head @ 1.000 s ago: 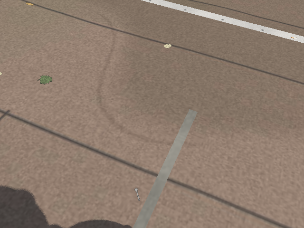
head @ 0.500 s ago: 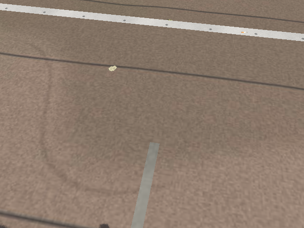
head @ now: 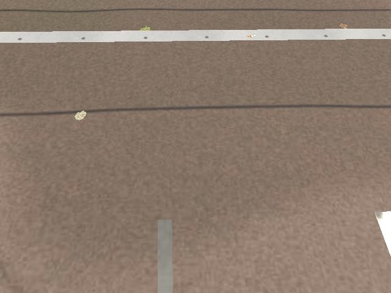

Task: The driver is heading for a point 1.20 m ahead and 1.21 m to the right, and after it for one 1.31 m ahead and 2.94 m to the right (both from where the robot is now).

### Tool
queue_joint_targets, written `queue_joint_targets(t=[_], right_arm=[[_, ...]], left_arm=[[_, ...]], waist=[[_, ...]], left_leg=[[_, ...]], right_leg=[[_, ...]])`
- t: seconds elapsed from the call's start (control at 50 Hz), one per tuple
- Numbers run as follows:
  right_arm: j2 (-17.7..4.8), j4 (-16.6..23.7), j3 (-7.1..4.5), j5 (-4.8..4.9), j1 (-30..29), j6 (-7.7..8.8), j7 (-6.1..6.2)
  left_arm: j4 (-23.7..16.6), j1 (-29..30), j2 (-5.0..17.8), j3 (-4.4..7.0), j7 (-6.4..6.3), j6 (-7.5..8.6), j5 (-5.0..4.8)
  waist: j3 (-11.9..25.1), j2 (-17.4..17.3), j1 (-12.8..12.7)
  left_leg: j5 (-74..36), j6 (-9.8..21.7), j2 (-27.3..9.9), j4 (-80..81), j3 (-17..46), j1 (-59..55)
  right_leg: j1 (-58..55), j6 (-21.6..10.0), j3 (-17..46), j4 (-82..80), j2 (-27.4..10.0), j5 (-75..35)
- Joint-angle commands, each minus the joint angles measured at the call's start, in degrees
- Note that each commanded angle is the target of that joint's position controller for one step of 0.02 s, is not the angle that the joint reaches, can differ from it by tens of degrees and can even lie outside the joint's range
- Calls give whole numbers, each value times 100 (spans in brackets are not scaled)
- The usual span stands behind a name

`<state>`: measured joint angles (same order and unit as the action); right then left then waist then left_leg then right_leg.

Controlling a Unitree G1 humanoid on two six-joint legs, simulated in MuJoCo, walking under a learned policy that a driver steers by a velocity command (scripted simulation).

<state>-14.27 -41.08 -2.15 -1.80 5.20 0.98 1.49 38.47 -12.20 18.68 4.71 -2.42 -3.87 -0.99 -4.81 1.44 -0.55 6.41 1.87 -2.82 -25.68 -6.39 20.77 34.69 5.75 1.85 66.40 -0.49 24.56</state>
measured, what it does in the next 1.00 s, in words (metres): walks ahead, turning right: right foot, then left foot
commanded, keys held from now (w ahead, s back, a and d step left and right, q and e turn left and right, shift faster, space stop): s+e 0.08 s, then w+e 0.36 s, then e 0.56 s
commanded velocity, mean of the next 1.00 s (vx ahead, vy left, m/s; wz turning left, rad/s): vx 0.14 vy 0.00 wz -0.58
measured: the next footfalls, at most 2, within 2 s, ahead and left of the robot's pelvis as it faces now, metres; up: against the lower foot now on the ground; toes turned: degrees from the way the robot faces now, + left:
right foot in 0.22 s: +0.04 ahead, -0.14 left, +0.00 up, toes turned -10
left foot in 0.66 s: +0.30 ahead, +0.03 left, +0.00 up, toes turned -26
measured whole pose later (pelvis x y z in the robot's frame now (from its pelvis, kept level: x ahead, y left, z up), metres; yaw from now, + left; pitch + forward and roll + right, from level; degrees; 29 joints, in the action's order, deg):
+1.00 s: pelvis +0.18 -0.06 +0.01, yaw -35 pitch +2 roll +1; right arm -17.0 -45.7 -4.2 0.0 6.5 -0.1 0.7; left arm 32.3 -10.5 18.3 4.2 -0.7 -3.5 -0.9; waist -4.1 0.8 1.5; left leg 10.5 0.0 -3.2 -22.1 -8.4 13.2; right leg 29.0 3.0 0.2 47.4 -3.4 18.6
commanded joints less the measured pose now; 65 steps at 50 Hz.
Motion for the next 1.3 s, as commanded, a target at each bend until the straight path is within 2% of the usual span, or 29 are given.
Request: queue_joint_targets(t=[0.02, 0.08, 0.16, 0.2, 0.22, 0.24, 0.26, 0.28, 0.32, 0.36, 0.5, 0.62, 0.64, 0.66, 0.68, 0.7, 0.72, 0.76, 0.84, 0.96, 1.06, 1.08, 1.1, 1.12, 1.14, 1.16, 1.18, 1.22, 1.3], right_arm=[[-883, 405, -229, 41, -501, -48, 124], [-972, 269, -267, 97, -457, -155, 158], [-1294, 91, -408, 265, -304, -194, 27], [-990, -43, -357, 313, -254, -198, -19], [-617, -35, -276, 273, -314, -202, -82], [-496, 330, -250, 212, -659, -107, -125], [-844, 459, -364, 316, -1226, 65, -150], [-1010, 438, -433, 406, -1106, 172, -178], [-1068, 147, -500, 200, -727, 257, -150], [-890, 24, -481, 159, -655, 311, -203], [-570, 124, -325, 215, -1176, 409, -301], [-974, 81, -437, 212, -468, 441, -322], [-1059, 42, -469, 146, -215, 467, -288], [-1380, 48, -536, 38, 235, 475, -239], [-1816, -5, -601, -64, 537, 382, -185], [-1512, -104, -557, 90, 667, 305, -205], [-1067, 34, -424, 135, 445, 273, -184], [-781, 120, -313, 116, -30, 163, -136], [-1037, -5, -377, 74, -104, 77, -31], [-1285, -15, -439, 174, -281, -35, -54], [-1414, -125, -475, 380, -201, -87, -126], [-1233, -227, -433, 373, 42, -95, -144], [-925, -251, -344, 203, 274, -101, -177], [-714, 98, -234, -23, 94, -88, -167], [-1017, 157, -331, 82, -324, -68, -131], [-1102, 178, -366, 224, -361, -79, -118], [-1107, 75, -387, 228, -209, -91, -82], [-1163, 3, -416, 137, -115, -123, -45], [-918, 6, -340, 181, -83, -134, -61]], left_arm=[[-305, -685, 194, 50, 14, -30, 53], [-455, -451, 216, 41, 145, -13, 56], [-555, -334, 387, 151, 250, -50, 30], [-212, -971, 468, 261, 212, -17, 44], [-41, -1517, 778, 360, 138, 29, 48], [-212, -1535, 1465, 452, 113, 149, 14], [-312, -1331, 1258, 373, 158, 379, 195], [-344, -937, 1084, 303, 141, 533, 210], [-379, -533, 748, 193, 98, 588, 61], [-352, -684, 585, 125, 51, 616, 80], [-214, -1171, 810, 235, -9, 600, 28], [-411, -707, 812, 262, -20, 383, -68], [-481, -582, 665, 217, -28, 382, -70], [-601, -575, 333, 117, -31, 398, 29], [-702, -1290, -110, -8, -41, 411, 94], [-604, -1708, 466, 109, -34, 423, 41], [-498, -1360, 859, 228, -34, 368, -9], [-532, -838, 907, 281, -54, 223, 1], [-781, -464, 382, 120, -3, 109, -14], [-982, -67, 383, 75, 172, 102, 17], [-1029, -87, 486, 179, 307, 51, 23], [-955, -251, 632, 258, 271, 61, 41], [-958, -501, 1152, 417, 181, 88, 39], [-1173, -446, 1671, 454, 134, 141, 155], [-1140, -636, 1371, 385, 207, 282, 249], [-1073, -446, 1228, 319, 229, 387, 235], [-1055, -139, 1078, 291, 205, 423, 132], [-1128, 276, 908, 194, 143, 379, 58], [-1133, 262, 909, 188, 73, 335, 102]], waist=[[1324, -943, -217], [1269, -1048, -99], [1107, -958, -50], [913, -589, -267], [586, 558, -399], [181, 1721, -341], [79, 1119, -547], [8, 999, -252], [220, 767, -6], [405, 629, 13], [195, 719, -283], [659, 887, 72], [821, 768, 218], [1454, 170, 333], [2013, -1616, -24], [2123, -1909, -77], [1654, -1261, 35], [1170, -836, -7], [884, -1052, 14], [1028, -1004, 75], [912, -903, -62], [957, -641, -85], [1030, 553, -69], [1057, 1851, 35], [1478, 1111, -397], [1281, 853, -238], [1155, 605, -61], [1089, 590, 121], [1175, 602, 111]], left_leg=[[-2961, 1264, -1501, 648, 527, -748], [-2383, 1235, -1600, 606, 398, -881], [1262, 843, -1759, 879, 484, -575], [2623, 400, -1371, 267, 184, 66], [2989, -42, -768, -1410, -423, 943], [3325, -389, 256, -3117, -166, 2827], [2797, -196, 159, -3652, 908, 3110], [2062, -39, 6, -3596, 1080, 3092], [1081, -106, -111, -3247, 1038, 2688], [356, -214, 25, -2970, 912, 2228], [-231, -492, 371, -855, 861, 1374], [-72, -312, 533, 100, 918, 15], [-614, -171, 357, 501, 939, -551], [-1542, 170, -552, 371, 1645, -1743], [-3250, 1137, -1981, 159, 3339, -3325], [-2734, 1563, -2437, 368, 4174, -3247], [-2374, 1374, -2083, 375, 3393, -2808], [-1989, 1046, -1480, 460, 2188, -1960], [-1954, 1198, -1291, 951, 1313, -1254], [-1663, 1119, -1483, 990, 645, -1205], [-831, 629, -1501, 314, 346, -1271], [-407, 328, -1273, -213, 122, -985], [758, -170, -724, -1610, -391, -52], [3228, -606, 100, -3220, -263, 1649], [3299, -592, 182, -4166, 714, 1789], [2841, -503, 72, -4374, 894, 1860], [2351, -461, -38, -4220, 964, 1840], [1782, -522, 7, -4016, 940, 1452], [1411, -654, 239, -3097, 939, 1110]], right_leg=[[-791, -11, -14, -639, -260, -687], [-1085, -173, -151, -1405, -354, -810], [-1761, -633, -601, -2494, -270, -566], [-2605, -1011, -728, -3314, 51, -383], [-2942, -1465, 666, -4371, -684, 358], [-3069, -2447, 3481, -5286, -1870, 1521], [-2748, -2602, 3998, -5890, -2038, 2041], [-2721, -2327, 3582, -5946, -1929, 2007], [-2756, -1861, 2644, -5713, -1509, 1111], [-2748, -1723, 2129, -5711, -1194, 408], [-2685, -1685, 1489, -5315, -856, -1490], [-2647, -1411, 2154, -4156, -739, -2578], [-2515, -1212, 2079, -3734, -474, -2496], [-2026, -951, 1707, -2591, -81, -1858], [-318, -547, 932, -1005, 754, 1309], [255, -347, 843, 112, 438, 1674], [419, -239, 822, 577, 178, 1269], [346, -120, 563, 469, -85, 655], [-118, -74, 99, -339, -208, 31], [-926, -277, -175, -1827, -346, -714], [-1794, -699, -533, -3544, -106, -1294], [-2378, -882, -447, -3997, 15, -1742], [-3260, -1247, 743, -4450, -770, -3456], [-3750, -2376, 2784, -4424, -2115, -4755], [-3521, -2776, 2868, -4566, -2178, -4537], [-3362, -2500, 2344, -4575, -1862, -4224], [-3204, -2144, 1941, -4534, -1534, -3793], [-2725, -1892, 1594, -4516, -1230, -3852], [-2684, -1911, 1611, -4505, -1027, -3600]])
